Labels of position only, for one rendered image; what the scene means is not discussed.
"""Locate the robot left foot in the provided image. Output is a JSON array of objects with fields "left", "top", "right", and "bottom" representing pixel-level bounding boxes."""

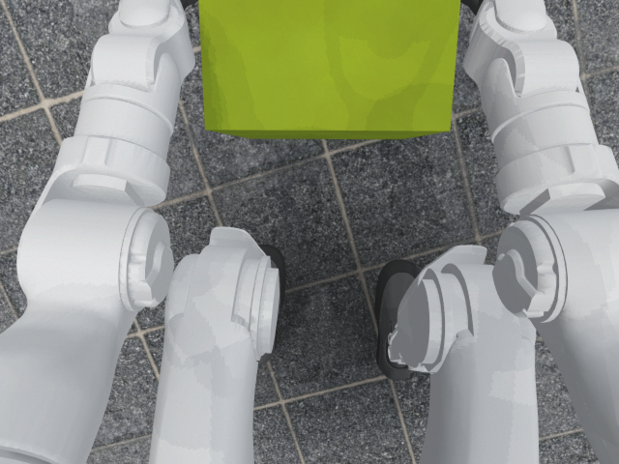
[{"left": 257, "top": 245, "right": 286, "bottom": 365}]

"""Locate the carton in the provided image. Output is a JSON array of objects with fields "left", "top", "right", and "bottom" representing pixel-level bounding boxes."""
[{"left": 198, "top": 0, "right": 460, "bottom": 139}]

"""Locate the robot right foot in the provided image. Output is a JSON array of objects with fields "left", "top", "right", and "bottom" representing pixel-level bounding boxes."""
[{"left": 374, "top": 259, "right": 419, "bottom": 381}]

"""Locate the robot right upper arm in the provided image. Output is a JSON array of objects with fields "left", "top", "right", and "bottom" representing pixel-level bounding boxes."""
[{"left": 492, "top": 209, "right": 619, "bottom": 464}]

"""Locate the robot foot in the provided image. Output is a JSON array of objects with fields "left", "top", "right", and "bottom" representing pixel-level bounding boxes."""
[
  {"left": 257, "top": 245, "right": 286, "bottom": 365},
  {"left": 374, "top": 259, "right": 419, "bottom": 381}
]

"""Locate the robot left upper arm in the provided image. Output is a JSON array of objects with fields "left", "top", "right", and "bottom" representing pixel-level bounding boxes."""
[{"left": 0, "top": 199, "right": 174, "bottom": 464}]

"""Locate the robot left forearm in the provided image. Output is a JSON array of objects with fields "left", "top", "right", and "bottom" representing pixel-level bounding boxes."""
[{"left": 16, "top": 0, "right": 195, "bottom": 294}]

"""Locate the robot right forearm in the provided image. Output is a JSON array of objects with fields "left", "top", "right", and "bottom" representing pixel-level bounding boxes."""
[{"left": 463, "top": 0, "right": 619, "bottom": 218}]

